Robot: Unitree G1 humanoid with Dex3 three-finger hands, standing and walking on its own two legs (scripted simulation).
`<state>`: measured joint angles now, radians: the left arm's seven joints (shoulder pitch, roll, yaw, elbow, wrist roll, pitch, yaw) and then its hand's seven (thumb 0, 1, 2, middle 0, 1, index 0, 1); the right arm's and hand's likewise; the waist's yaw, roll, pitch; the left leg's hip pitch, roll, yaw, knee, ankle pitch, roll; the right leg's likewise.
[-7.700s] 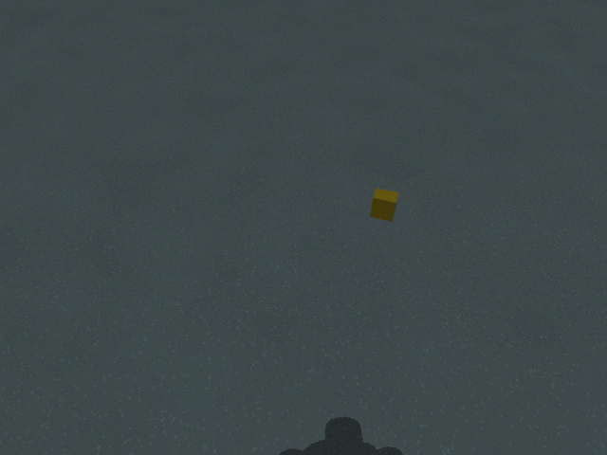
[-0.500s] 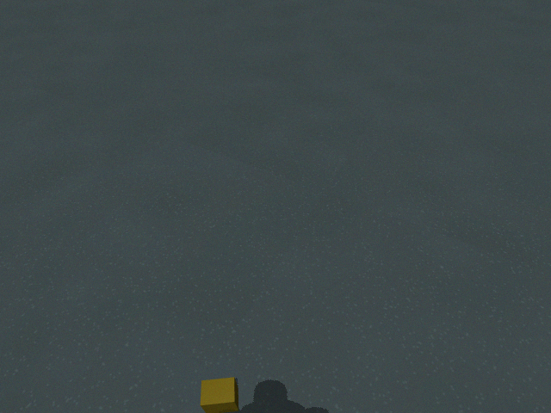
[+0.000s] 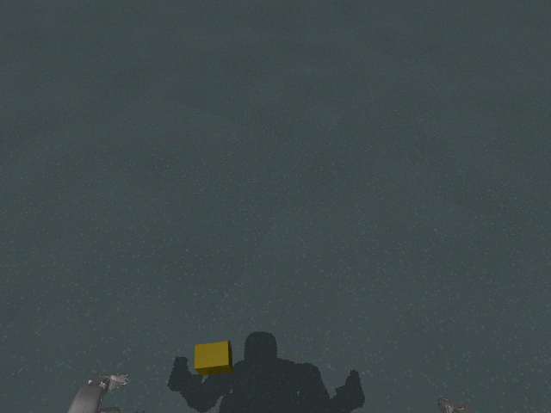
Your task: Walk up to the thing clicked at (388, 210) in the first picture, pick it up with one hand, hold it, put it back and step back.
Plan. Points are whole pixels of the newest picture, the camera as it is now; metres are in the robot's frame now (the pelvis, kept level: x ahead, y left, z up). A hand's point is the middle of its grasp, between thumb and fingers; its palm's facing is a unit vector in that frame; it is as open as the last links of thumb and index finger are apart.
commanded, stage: rise first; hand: left
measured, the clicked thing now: (214, 358) +0.36 +0.21 -0.70
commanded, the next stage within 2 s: none
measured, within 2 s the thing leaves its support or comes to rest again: neither
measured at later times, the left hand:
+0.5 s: hand out of the picture +0.13 +0.27 -0.24, palm faces -0.24 -0.82 -0.52, open 13.1 cm
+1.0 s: hand (165, 383) +0.25 +0.28 -0.44, palm faces -0.44 -0.37 -0.82, open 13.2 cm
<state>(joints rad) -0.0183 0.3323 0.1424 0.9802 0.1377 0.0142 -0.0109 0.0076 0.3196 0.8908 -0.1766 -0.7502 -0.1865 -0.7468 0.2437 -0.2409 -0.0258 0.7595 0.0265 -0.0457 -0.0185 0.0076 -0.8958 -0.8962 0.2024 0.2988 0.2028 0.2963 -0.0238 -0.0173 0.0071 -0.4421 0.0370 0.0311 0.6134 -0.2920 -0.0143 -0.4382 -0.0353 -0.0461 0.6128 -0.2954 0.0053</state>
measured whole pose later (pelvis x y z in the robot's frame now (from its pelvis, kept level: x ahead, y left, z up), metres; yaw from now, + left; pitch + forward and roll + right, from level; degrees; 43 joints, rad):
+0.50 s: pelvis -0.02 +0.01 -0.09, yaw +0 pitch +20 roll -2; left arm 0.17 0.32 0.12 0.58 0.36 0.12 0.04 0.00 -0.35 0.82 -0.26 -0.88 -0.26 -0.89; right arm 0.17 -0.24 -0.03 0.57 0.00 -0.16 -0.02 0.01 -0.89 -0.89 0.20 0.30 0.20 0.30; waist -0.02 0.00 -0.13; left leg -1.05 0.04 -0.01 1.24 -0.55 0.00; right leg -1.02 -0.05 -0.05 1.21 -0.54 0.01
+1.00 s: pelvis -0.08 +0.00 -0.29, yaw -1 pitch +34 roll -2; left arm -0.41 0.47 0.09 0.88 0.81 -0.08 0.19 0.00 -0.37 0.87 -0.22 -0.90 -0.23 -0.90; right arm 0.10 -0.27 -0.07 0.71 -0.02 -0.14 0.04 0.01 -0.90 -0.90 0.20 0.30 0.20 0.30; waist -0.04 0.02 -0.16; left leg -1.89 0.05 -0.05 1.95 -0.65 -0.01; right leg -1.86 -0.05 -0.05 1.93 -0.66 -0.01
